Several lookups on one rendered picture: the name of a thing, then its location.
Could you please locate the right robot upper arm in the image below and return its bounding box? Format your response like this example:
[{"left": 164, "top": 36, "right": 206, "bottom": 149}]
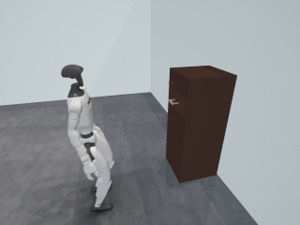
[{"left": 67, "top": 98, "right": 83, "bottom": 137}]

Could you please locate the drawer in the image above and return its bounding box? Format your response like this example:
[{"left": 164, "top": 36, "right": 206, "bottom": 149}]
[{"left": 169, "top": 87, "right": 187, "bottom": 118}]

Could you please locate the robot right forearm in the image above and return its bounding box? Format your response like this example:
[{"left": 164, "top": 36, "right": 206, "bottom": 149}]
[{"left": 69, "top": 131, "right": 91, "bottom": 165}]

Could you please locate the cabinet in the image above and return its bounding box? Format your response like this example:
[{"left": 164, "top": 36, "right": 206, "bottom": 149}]
[{"left": 166, "top": 66, "right": 237, "bottom": 184}]

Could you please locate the left robot foot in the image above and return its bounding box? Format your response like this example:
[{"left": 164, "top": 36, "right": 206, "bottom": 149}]
[{"left": 91, "top": 184, "right": 113, "bottom": 191}]

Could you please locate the robot right hand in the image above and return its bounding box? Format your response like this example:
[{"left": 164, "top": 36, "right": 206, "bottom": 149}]
[{"left": 83, "top": 161, "right": 101, "bottom": 181}]

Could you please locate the robot head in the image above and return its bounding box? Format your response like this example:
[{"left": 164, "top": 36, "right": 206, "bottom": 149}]
[{"left": 61, "top": 65, "right": 84, "bottom": 98}]

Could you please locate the robot left hand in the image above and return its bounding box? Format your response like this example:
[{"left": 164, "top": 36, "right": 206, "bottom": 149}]
[{"left": 92, "top": 126, "right": 105, "bottom": 137}]

